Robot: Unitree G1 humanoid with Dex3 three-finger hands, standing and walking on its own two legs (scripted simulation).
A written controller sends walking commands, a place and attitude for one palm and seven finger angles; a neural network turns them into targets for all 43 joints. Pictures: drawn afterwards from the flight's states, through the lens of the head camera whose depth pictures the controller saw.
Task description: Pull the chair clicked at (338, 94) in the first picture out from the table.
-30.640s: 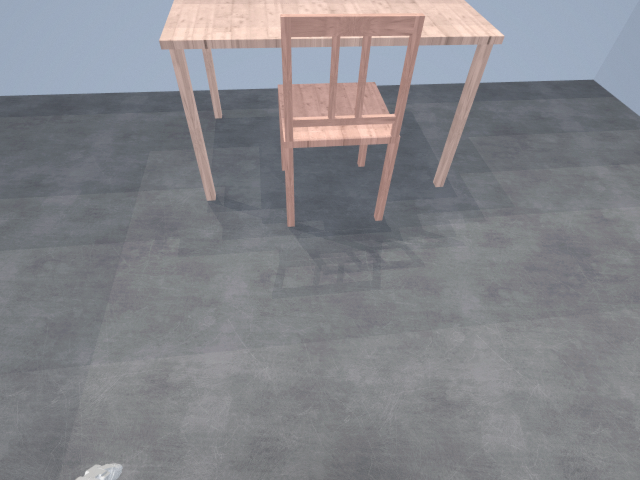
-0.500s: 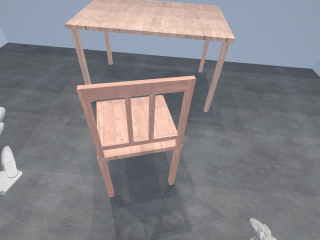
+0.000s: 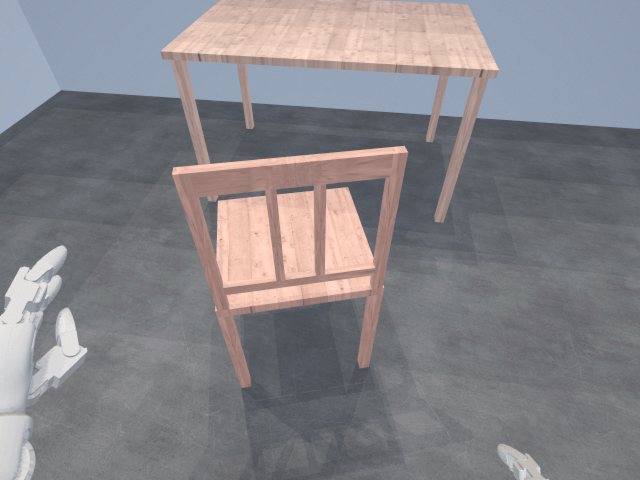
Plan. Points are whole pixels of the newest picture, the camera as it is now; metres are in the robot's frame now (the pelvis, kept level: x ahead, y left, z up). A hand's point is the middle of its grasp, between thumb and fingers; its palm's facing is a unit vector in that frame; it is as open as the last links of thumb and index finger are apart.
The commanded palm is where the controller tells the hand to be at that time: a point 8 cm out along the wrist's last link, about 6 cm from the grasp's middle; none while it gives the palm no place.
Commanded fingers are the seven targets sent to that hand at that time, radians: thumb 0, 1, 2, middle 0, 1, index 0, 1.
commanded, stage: let the arm hang, fingers relaxed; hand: left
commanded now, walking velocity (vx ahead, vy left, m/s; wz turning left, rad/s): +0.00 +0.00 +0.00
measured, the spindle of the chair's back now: (275, 237) +0.61 +0.13 -0.10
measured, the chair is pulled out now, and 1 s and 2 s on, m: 0.65 0.65 0.65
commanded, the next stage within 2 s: look to check the result in 1.04 s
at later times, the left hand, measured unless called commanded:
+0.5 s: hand out of the picture +0.01 +0.20 -0.17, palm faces +0.01 -0.97 -0.23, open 7.2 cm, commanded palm none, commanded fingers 0.00 0.90 0.90 -0.20 -0.30 -0.20 -0.30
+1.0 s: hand out of the picture +0.01 +0.15 -0.17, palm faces +0.02 -0.99 -0.15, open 7.3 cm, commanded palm none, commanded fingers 0.00 0.90 0.90 -0.20 -0.30 -0.20 -0.30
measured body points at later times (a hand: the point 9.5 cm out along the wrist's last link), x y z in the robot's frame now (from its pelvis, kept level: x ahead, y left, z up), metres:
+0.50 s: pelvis +0.02 +0.01 +0.01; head +0.04 +0.01 +0.46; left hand +0.02 +0.25 -0.15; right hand -0.01 -0.21 -0.15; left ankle +0.02 +0.12 -0.73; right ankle +0.04 -0.11 -0.73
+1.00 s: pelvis +0.02 +0.00 +0.01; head +0.04 +0.00 +0.46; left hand +0.01 +0.20 -0.15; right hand -0.01 -0.20 -0.15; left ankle +0.02 +0.12 -0.73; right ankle +0.04 -0.11 -0.73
